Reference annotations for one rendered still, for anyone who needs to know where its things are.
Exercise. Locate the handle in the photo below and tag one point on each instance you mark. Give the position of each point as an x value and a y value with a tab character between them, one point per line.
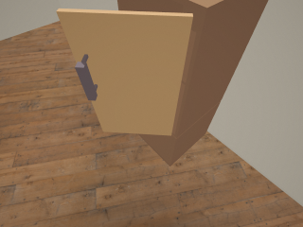
86	81

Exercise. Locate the cupboard door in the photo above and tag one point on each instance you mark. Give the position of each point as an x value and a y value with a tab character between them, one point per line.
137	59

